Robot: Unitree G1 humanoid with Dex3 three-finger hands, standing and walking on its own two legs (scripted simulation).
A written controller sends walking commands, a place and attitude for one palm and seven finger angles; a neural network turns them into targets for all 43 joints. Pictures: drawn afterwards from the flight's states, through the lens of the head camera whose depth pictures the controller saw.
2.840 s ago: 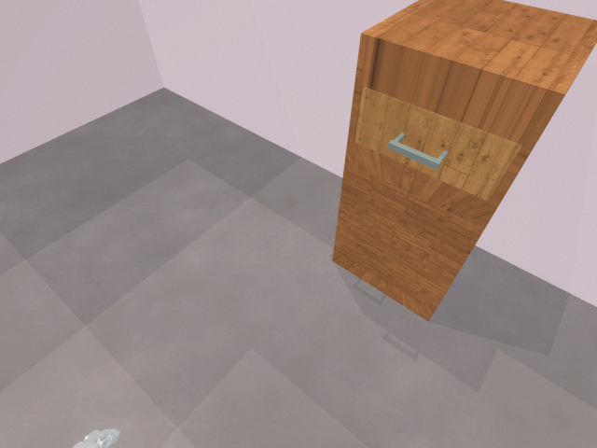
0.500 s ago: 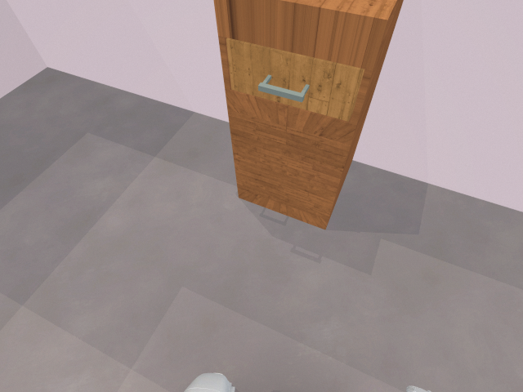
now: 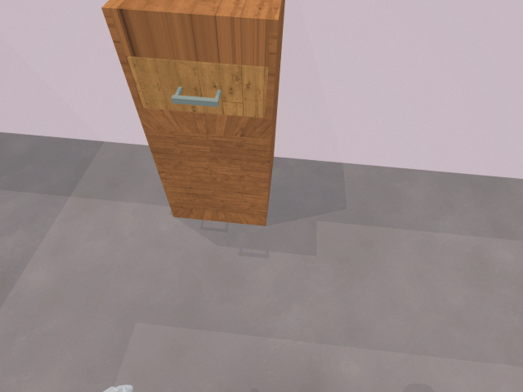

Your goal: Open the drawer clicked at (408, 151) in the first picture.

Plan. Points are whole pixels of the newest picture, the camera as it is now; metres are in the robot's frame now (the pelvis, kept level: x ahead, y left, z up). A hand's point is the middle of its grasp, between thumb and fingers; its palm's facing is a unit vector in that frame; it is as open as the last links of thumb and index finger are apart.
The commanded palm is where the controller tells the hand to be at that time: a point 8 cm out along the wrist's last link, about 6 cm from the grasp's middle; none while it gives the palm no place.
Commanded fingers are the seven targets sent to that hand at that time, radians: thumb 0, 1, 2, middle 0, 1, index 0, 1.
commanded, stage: take the last steps up to it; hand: left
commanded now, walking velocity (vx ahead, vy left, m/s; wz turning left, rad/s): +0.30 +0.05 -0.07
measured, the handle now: (197, 96) +0.87 +0.22 -0.07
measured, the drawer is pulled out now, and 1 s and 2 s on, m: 0.00 0.00 0.00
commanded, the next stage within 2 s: come to a stop and stand still in 0.92 s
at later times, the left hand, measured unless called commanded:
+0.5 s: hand out of the picture +0.06 +0.24 -0.19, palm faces +0.01 -0.99 -0.16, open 7.3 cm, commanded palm none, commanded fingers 0.00 0.90 0.90 -0.20 -0.30 -0.20 -0.30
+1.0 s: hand (182, 263) +0.39 +0.19 -0.18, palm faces -0.11 -0.98 -0.15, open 7.3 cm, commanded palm none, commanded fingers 0.00 0.90 0.90 -0.20 -0.30 -0.20 -0.30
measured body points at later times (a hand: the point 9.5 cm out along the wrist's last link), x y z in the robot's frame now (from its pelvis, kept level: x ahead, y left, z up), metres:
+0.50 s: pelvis +0.09 +0.05 -0.01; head +0.09 +0.08 +0.44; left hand +0.06 +0.29 -0.18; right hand +0.10 -0.19 -0.14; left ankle +0.12 +0.13 -0.73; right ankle +0.00 -0.09 -0.68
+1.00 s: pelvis +0.28 +0.04 -0.01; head +0.31 +0.03 +0.44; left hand +0.40 +0.24 -0.16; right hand +0.12 -0.12 -0.16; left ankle +0.12 +0.13 -0.73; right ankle +0.37 -0.06 -0.73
